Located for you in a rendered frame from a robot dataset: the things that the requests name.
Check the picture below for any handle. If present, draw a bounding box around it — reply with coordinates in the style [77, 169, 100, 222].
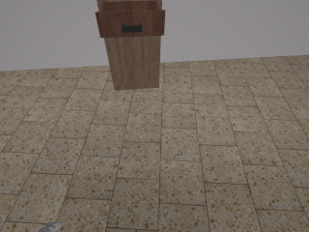
[122, 23, 143, 33]

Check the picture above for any cabinet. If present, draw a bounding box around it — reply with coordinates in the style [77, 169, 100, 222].
[97, 0, 162, 91]

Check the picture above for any drawer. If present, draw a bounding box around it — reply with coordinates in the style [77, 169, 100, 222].
[95, 0, 165, 39]

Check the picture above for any robot left hand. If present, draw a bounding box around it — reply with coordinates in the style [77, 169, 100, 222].
[38, 221, 63, 232]

